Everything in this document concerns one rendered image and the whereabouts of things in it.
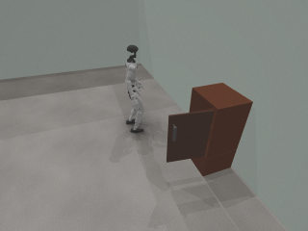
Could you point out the robot right upper arm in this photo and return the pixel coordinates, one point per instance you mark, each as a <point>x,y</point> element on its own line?
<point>130,72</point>

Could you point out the right robot hand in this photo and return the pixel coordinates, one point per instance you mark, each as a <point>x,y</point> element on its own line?
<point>135,103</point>

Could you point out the left robot thigh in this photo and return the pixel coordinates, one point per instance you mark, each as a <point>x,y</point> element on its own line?
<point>137,91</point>

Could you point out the left robot hand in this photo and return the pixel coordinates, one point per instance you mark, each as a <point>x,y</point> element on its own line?
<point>138,84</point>

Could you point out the handle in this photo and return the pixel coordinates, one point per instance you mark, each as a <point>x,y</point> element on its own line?
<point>174,133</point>

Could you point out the humanoid robot torso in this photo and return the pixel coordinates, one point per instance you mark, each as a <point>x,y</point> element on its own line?
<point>134,76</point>

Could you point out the right robot forearm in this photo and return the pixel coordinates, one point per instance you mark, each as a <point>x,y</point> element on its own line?
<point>130,89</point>

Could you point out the cupboard door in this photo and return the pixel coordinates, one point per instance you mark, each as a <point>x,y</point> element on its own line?
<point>192,134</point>

